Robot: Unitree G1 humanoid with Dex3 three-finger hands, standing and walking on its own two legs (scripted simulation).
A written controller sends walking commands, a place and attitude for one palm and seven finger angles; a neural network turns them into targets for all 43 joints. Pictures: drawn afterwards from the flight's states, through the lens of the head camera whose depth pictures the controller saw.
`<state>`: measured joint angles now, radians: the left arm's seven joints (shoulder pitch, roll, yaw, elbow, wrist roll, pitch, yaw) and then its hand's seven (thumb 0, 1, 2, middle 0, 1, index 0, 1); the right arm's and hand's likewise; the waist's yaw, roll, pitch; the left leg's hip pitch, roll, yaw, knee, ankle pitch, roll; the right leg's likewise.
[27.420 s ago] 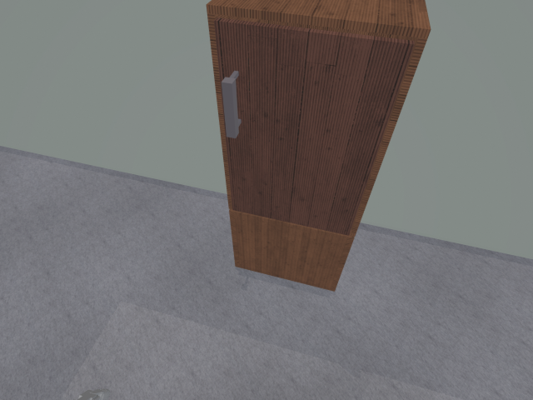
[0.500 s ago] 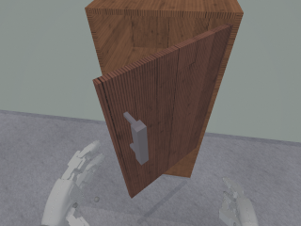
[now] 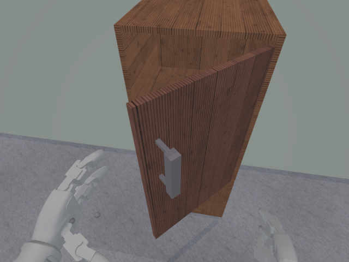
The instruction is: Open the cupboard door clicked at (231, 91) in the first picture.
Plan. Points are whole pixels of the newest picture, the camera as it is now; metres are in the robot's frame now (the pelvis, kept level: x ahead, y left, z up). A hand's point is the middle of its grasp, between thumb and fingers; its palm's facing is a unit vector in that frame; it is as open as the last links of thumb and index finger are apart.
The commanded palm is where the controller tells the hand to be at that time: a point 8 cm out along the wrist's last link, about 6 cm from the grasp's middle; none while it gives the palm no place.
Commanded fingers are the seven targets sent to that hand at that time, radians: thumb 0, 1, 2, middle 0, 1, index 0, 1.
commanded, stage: draw the hand back to the body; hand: left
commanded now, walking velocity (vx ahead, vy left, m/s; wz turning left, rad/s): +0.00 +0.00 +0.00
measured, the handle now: (167, 168) +0.29 +0.05 +0.10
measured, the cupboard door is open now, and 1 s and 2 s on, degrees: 47 47 47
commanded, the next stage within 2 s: step back with the hand held close in 1.10 s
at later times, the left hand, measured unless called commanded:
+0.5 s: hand (57, 179) +0.21 +0.23 +0.17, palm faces +0.35 -0.85 -0.41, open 11.8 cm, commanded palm +0.16 +0.28 +0.19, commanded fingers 0.00 0.55 0.75 -0.19 -0.30 -0.19 -0.30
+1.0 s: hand (50, 172) +0.21 +0.24 +0.18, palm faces +0.41 -0.82 -0.40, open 7.5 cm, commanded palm +0.16 +0.28 +0.20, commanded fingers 0.00 0.90 0.90 -0.20 -0.30 -0.20 -0.30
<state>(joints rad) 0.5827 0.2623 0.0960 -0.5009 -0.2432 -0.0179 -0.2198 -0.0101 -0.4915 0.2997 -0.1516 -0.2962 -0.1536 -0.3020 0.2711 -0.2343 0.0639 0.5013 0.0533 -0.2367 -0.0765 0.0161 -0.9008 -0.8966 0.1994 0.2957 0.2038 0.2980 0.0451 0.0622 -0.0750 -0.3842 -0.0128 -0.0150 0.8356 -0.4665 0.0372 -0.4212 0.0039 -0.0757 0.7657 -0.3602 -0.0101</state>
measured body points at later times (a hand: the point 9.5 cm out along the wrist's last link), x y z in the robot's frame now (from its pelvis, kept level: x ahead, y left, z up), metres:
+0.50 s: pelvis +0.03 +0.00 +0.03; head +0.01 -0.02 +0.48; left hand +0.18 +0.27 +0.19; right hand +0.21 -0.21 -0.05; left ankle -0.02 +0.09 -0.71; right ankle +0.03 -0.12 -0.71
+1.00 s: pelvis +0.02 -0.01 +0.04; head +0.00 -0.03 +0.49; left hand +0.18 +0.28 +0.20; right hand +0.20 -0.24 -0.05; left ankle -0.01 +0.09 -0.71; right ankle +0.03 -0.12 -0.71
